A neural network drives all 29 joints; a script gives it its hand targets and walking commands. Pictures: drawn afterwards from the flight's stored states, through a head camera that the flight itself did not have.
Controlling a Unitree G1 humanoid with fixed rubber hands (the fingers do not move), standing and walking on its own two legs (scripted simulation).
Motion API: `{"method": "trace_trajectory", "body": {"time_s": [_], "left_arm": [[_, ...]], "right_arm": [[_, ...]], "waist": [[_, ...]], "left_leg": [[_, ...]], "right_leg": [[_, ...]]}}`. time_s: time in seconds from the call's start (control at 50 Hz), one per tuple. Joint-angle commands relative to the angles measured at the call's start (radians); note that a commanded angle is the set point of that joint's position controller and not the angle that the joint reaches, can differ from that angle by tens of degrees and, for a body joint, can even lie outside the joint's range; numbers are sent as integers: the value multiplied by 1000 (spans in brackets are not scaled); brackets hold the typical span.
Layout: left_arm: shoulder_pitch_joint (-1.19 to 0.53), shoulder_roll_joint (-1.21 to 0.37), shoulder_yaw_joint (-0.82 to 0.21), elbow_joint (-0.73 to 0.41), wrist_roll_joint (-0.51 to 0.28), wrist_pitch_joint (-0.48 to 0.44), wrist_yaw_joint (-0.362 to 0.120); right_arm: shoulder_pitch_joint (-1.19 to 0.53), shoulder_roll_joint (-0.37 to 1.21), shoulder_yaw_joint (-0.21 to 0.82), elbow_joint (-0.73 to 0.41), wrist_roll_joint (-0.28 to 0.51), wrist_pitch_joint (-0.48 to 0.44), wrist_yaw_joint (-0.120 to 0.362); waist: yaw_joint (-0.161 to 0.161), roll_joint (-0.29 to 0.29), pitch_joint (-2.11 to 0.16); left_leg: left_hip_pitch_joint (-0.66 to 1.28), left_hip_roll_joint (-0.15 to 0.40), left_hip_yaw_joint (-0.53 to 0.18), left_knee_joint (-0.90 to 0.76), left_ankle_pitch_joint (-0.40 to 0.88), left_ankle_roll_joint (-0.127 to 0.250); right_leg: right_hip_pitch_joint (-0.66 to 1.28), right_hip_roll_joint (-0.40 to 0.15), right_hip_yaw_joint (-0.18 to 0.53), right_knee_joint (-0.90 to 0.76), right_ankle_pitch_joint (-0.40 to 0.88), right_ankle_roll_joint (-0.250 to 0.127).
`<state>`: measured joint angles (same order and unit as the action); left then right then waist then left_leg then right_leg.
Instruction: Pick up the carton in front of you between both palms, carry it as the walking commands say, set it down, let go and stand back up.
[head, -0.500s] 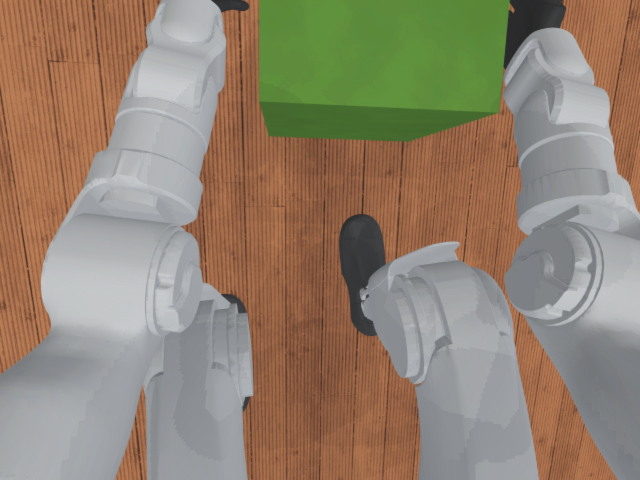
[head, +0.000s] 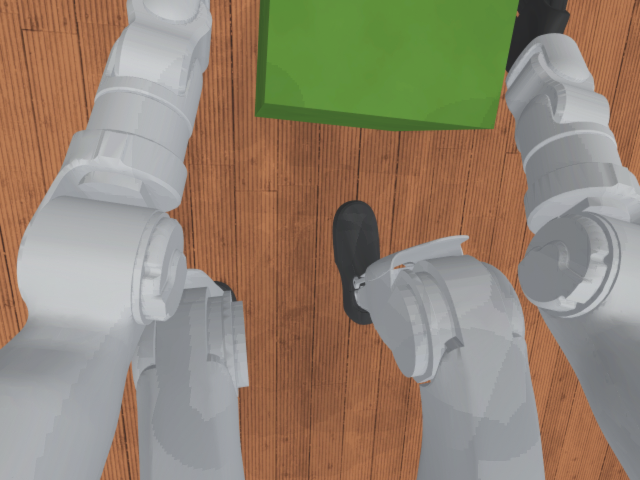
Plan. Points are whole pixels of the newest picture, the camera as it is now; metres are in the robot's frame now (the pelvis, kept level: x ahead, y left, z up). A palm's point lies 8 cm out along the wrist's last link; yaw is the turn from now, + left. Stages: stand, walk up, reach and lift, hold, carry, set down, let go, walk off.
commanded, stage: set down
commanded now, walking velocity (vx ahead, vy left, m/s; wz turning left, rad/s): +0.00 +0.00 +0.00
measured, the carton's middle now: (358, 27) +0.53 -0.13 -0.26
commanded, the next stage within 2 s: let go in 1.24 s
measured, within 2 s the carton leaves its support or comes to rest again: neither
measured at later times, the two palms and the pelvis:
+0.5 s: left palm out of the picture +0.60 +0.05 -0.09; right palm (612, 31) +0.47 -0.30 -0.10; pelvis +0.00 -0.01 +0.04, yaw +0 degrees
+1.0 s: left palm out of the picture +0.60 +0.07 +0.05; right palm out of the picture +0.47 -0.30 +0.05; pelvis +0.03 -0.01 +0.15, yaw +0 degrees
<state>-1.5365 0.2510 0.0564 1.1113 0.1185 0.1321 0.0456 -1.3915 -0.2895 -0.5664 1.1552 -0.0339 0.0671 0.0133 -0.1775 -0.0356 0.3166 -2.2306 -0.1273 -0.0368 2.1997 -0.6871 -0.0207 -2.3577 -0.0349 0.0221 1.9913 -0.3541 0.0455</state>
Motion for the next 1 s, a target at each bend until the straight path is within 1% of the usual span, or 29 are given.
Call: {"method": "trace_trajectory", "body": {"time_s": [0.0,0.04,0.1,0.12,0.16,0.2,0.24,0.28,0.34,0.38,0.44,0.5,0.56,0.6,0.64,0.76,0.84,0.9,0.98], "left_arm": [[-296,168,-72,-73,-89,-34,42],[-343,159,-130,-90,-156,-41,37],[-376,128,-207,-119,-243,-46,18],[-375,128,-219,-126,-263,-46,14],[-363,142,-223,-133,-282,-44,10],[-345,168,-208,-138,-282,-38,13],[-328,195,-185,-152,-265,-29,22],[-317,214,-155,-187,-242,-17,33],[-303,221,-114,-257,-215,12,51],[-286,225,-82,-259,-204,36,58],[-249,228,-33,-201,-189,58,52],[-210,230,4,-145,-176,57,37],[-180,228,23,-113,-165,50,23],[-163,224,28,-112,-159,47,15],[-149,216,26,-129,-155,47,8],[-118,189,4,-249,-146,66,-1],[-95,180,9,-319,-135,87,-3],[-66,178,23,-336,-124,98,-7],[-20,177,48,-320,-109,100,-20]], "right_arm": [[-101,-104,50,-24,81,-74,-67],[-128,-132,87,-8,130,-98,-79],[-148,-155,131,-16,174,-119,-81],[-148,-160,141,-25,185,-121,-81],[-143,-168,156,-53,201,-121,-82],[-141,-176,165,-94,215,-114,-87],[-130,-178,176,-146,229,-101,-95],[-103,-175,187,-213,239,-84,-107],[-49,-174,190,-335,233,-43,-127],[-27,-160,189,-385,215,-7,-140],[-26,-118,202,-416,193,30,-149],[-27,-78,216,-437,179,44,-145],[-4,-51,217,-442,165,51,-137],[23,-41,209,-446,153,56,-132],[55,-37,196,-455,140,61,-128],[139,-55,151,-524,120,76,-116],[178,-59,143,-571,127,94,-103],[203,-49,149,-584,134,105,-93],[230,-29,156,-585,129,112,-82]], "waist": [[-39,234,-938],[-69,260,-968],[-115,286,-1012],[-125,287,-1030],[-133,281,-1075],[-129,271,-1145],[-116,263,-1234],[-103,257,-1328],[-103,229,-1463],[-98,198,-1453],[-73,145,-1331],[-51,98,-1265],[-43,79,-1258],[-46,83,-1275],[-55,100,-1306],[-83,190,-1440],[-80,230,-1487],[-69,233,-1484],[-55,210,-1454]], "left_leg": [[299,77,-27,-289,260,-10],[315,84,-35,-279,276,-14],[335,93,-40,-265,299,-18],[339,94,-37,-261,302,-20],[346,93,-27,-254,299,-21],[357,89,-9,-251,291,-21],[376,80,16,-253,276,-21],[401,67,41,-263,257,-18],[435,45,72,-303,214,-12],[425,33,83,-340,160,-2],[371,28,84,-391,91,16],[323,26,83,-435,78,27],[311,24,83,-480,86,31],[326,22,83,-510,99,30],[363,19,82,-539,121,25],[563,9,78,-621,233,1],[673,7,76,-683,303,-8],[714,7,74,-736,333,-9],[732,7,72,-815,349,-5]], "right_leg": [[654,23,-51,2,242,7],[652,10,-47,0,277,0],[675,-6,-42,-9,325,-13],[694,-9,-41,-13,338,-15],[749,-9,-40,-21,361,-17],[821,-5,-39,-28,382,-17],[905,3,-39,-37,398,-15],[992,15,-44,-54,404,-13],[1126,37,-64,-97,388,-6],[1139,47,-79,-134,329,0],[1074,52,-93,-183,233,11],[1058,55,-97,-218,210,23],[1066,58,-100,-254,220,29],[1073,61,-102,-281,234,30],[1079,64,-106,-310,256,28],[1104,74,-119,-401,348,13],[1139,81,-120,-464,399,5],[1177,85,-116,-515,423,4],[1247,86,-109,-587,443,7]]}}
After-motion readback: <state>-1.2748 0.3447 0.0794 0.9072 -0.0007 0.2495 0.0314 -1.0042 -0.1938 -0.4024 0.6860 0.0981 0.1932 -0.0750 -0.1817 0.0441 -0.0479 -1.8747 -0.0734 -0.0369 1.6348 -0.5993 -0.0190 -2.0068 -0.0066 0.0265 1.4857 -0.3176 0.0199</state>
